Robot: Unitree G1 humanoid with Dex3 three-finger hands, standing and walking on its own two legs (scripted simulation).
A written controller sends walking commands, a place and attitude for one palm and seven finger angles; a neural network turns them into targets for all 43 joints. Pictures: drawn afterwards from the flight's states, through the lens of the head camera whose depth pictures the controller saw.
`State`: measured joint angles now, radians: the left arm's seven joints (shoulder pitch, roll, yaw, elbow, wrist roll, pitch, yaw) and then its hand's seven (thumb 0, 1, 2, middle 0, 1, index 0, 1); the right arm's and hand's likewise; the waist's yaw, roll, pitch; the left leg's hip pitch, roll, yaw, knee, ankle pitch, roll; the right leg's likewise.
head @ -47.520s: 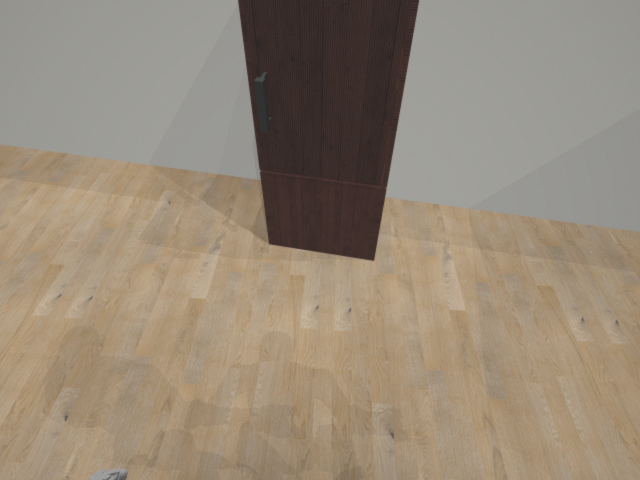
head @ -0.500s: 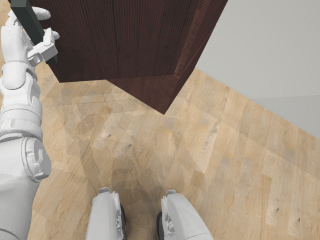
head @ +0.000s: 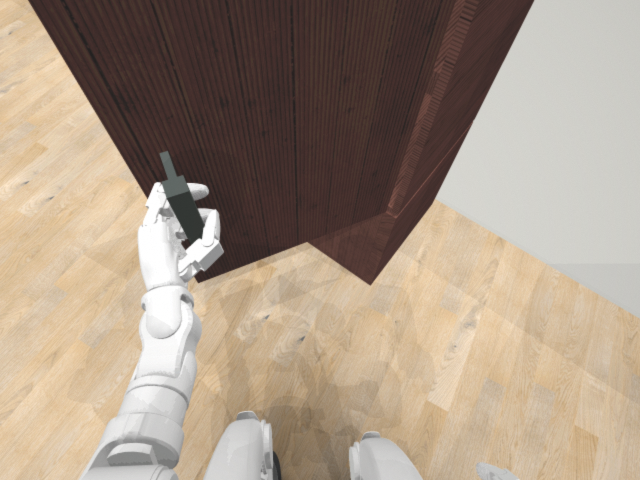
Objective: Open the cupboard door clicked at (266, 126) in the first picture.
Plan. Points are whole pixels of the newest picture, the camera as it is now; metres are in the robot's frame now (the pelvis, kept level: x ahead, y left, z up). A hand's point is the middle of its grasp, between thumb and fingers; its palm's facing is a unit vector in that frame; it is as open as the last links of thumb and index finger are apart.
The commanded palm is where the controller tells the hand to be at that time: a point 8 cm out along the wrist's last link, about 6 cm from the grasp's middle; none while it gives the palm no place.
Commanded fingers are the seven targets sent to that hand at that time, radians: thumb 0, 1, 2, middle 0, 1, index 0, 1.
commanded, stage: pull the door open along its arc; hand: left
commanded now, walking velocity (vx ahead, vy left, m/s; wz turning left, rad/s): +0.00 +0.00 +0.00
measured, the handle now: (188, 210) +0.45 +0.17 +0.03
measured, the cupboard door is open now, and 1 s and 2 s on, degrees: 62 81 81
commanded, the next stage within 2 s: open thumb and fingers to let go in 0.38 s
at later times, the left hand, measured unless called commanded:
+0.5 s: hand (280, 307) +0.31 +0.05 +0.03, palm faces +0.45 -0.89 +0.00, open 6.1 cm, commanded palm +0.27 +0.10 +0.02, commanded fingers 0.00 0.76 0.84 -0.39 -1.34 -0.39 -1.34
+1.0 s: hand (267, 307) +0.32 +0.06 +0.02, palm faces +0.43 -0.90 +0.01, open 12.5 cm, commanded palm +0.27 +0.10 +0.02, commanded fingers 0.00 -0.50 0.30 -0.26 -0.95 -0.26 -0.95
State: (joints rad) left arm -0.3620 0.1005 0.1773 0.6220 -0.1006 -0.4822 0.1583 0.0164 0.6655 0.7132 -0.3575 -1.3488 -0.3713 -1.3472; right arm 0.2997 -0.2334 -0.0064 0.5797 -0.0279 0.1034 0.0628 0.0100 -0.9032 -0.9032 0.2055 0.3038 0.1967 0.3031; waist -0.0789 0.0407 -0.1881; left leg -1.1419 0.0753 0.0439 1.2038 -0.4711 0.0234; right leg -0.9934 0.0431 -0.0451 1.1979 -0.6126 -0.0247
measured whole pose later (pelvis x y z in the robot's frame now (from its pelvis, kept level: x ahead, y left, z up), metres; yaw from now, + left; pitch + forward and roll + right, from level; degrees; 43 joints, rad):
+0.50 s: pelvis +0.00 -0.05 +0.00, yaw +5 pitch +19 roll +2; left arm -0.05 -0.13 -0.11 0.43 0.09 -0.49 0.57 0.01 0.65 0.73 -0.36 -1.34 -0.38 -1.35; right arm 0.17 -0.18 -0.01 0.61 -0.09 0.02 0.03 0.01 -0.90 -0.90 0.21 0.30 0.20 0.30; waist -0.01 0.03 -0.20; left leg -1.06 0.04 -0.01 1.17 -0.44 -0.04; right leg -0.92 0.02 -0.11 1.24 -0.66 -0.10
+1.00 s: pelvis -0.02 -0.04 +0.00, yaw +4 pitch +19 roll +1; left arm -0.12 -0.10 -0.09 0.50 0.07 -0.52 0.56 0.01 -0.27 0.40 -0.31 -1.21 -0.32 -1.21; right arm 0.21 -0.21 -0.03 0.66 -0.09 0.01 0.02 0.01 -0.90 -0.90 0.20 0.30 0.20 0.30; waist -0.02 0.04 -0.19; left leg -1.10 0.03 -0.01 1.19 -0.43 -0.03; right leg -0.95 0.01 -0.10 1.25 -0.64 -0.08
